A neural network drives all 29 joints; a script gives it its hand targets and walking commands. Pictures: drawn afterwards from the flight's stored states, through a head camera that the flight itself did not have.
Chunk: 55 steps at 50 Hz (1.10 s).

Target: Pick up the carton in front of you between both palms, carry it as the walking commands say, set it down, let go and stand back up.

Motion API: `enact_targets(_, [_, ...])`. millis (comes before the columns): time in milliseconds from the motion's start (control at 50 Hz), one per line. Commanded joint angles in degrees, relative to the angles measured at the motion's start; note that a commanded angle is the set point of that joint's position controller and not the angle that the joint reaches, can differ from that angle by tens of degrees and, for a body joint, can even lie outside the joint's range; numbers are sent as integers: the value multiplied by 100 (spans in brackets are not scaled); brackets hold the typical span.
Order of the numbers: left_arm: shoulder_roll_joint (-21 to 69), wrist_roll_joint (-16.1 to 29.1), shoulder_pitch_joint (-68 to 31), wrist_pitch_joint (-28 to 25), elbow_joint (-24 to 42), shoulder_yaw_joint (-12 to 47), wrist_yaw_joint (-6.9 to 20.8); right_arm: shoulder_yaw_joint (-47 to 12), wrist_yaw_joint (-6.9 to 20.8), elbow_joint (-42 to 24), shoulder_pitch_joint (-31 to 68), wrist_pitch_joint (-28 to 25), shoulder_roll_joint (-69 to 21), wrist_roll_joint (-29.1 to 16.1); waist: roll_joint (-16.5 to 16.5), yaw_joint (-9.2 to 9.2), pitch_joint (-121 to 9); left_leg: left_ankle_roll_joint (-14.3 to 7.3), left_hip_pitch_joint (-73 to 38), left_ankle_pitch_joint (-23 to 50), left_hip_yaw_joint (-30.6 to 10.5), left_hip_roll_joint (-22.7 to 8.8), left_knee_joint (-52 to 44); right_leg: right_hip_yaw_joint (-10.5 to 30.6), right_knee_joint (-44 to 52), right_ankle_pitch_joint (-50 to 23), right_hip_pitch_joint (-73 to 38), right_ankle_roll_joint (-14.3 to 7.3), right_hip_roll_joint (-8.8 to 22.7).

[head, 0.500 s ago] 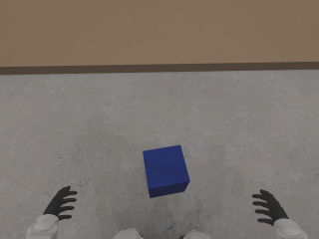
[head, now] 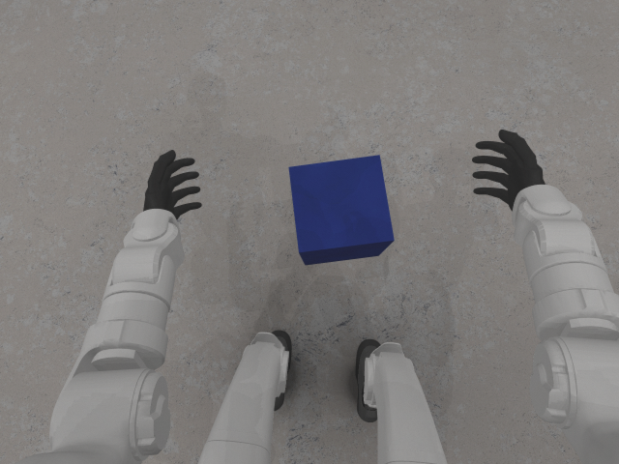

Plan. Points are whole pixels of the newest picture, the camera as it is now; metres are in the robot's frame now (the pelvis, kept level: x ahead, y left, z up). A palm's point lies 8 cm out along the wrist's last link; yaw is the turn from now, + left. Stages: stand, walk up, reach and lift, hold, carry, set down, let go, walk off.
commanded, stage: reach and lift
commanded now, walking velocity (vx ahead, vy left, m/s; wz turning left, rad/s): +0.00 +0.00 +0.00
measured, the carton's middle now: (338, 216) +0.52 +0.00 -0.56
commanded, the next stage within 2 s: none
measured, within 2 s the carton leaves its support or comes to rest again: neither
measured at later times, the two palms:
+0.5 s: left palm (220, 162) +0.50 +0.20 -0.17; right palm (468, 128) +0.58 -0.18 -0.16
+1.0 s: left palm (249, 211) +0.48 +0.20 -0.41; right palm (424, 192) +0.55 -0.18 -0.41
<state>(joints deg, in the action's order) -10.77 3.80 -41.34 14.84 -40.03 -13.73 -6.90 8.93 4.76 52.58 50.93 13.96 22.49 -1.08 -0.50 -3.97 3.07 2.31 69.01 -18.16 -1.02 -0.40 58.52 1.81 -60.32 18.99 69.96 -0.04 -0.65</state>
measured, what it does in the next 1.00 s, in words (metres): lowers itself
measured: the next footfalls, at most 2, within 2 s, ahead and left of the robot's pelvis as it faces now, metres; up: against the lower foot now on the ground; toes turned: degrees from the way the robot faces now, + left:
none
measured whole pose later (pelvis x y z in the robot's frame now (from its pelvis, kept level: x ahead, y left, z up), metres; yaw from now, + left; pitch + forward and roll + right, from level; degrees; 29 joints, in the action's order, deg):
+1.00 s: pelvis -0.03 +0.00 -0.25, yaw +4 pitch +46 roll +5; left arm -10.8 9.9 -74.7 7.7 -50.4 -15.4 -11.0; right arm 1.2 -0.3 64.3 86.5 8.0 30.3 -8.5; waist 1.0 -4.4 10.4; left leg 5.1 126.8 -30.4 -1.4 3.3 110.5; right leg 5.4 -113.8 31.1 128.8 1.9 -3.5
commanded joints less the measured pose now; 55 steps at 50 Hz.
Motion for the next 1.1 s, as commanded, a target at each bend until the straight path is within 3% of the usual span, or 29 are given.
enact_targets(0, [-548,-67,-2458,106,333,-402,-209,200,98,92,2926,46,1054,110,-396,-122,-4618,194,-1459,17,569,318,-410,-162,673,59,-1972,153,-196])
enact_targets(80, [-342,-284,-3242,110,115,-753,-277,315,175,522,3912,12,1166,296,-495,-212,-4851,209,-1233,-91,626,364,-334,-220,602,283,-1660,130,-247])
enact_targets(160, [-142,-558,-3785,0,126,-1095,-240,496,234,716,4580,-103,1184,501,-554,-296,-5248,227,-1090,258,655,406,-229,-235,426,-121,-1531,114,-299])
enact_targets(220, [-26,-743,-3881,-120,285,-1313,-194,632,251,669,4747,-212,1100,686,-629,-341,-5761,248,-1061,791,700,441,-120,-221,240,-833,-1748,112,-344])
enact_targets(340, [182,-980,-3182,-452,711,-1526,-74,750,156,175,4402,-413,736,971,-966,-354,-6764,213,-353,2149,768,563,69,-80,-221,-3099,-2792,130,-380])
enact_targets(400, [345,-1086,-2911,-669,617,-1598,49,849,101,171,4045,-546,353,1076,-984,-282,-6302,225,526,2323,708,559,238,60,-471,-3750,-2512,112,-323])
enact_targets(460, [532,-1177,-2761,-895,346,-1658,160,976,18,352,3614,-711,17,1161,-807,-177,-5805,294,1221,2395,605,514,610,200,-815,-3952,-1714,76,-258])
enact_targets(540, [547,-1172,-2664,-1089,-52,-1710,183,1033,-158,450,3319,-883,-20,1179,-586,-84,-5712,374,1837,2229,532,496,1473,196,-1546,-3428,-346,77,-247])
enact_targets(620, [243,-908,-2951,-1202,-151,-1515,11,677,-343,325,3651,-999,298,761,-518,-59,-6097,389,1936,2072,561,506,2385,66,-2290,-2706,827,162,-319])
enact_targets(720, [-202,-111,-3297,-1191,-189,-771,-234,-17,-524,170,4115,-1006,827,5,-744,-19,-7326,406,1878,2407,599,545,3442,-75,-3384,-2941,604,252,-290])
enact_targets(800, [-493,387,-3865,-1050,-69,-348,-386,-474,-574,43,4749,-887,1162,-475,-907,-104,-7608,344,1967,1850,711,511,4081,-182,-4021,-2121,701,251,-232])
enact_targets(880, [-680,645,-4632,-834,-323,-190,-445,-766,-533,381,5440,-712,1324,-815,-970,-253,-6861,276,2260,656,790,384,4438,-227,-4245,-542,1370,235,-147])
enact_targets(940, [-728,666,-5023,-742,-624,-122,-413,-835,-467,833,5647,-634,1337,-819,-914,-155,-6284,281,2704,-68,806,313,4580,-204,-4508,-58,1469,201,-62])
enact_targets(1080, [-797,464,-5558,-882,-1407,-283,-320,-805,-458,1439,5989,-810,1580,-687,-544,-32,-5180,266,2724,-13,685,274,5270,-118,-5001,235,2521,114,64])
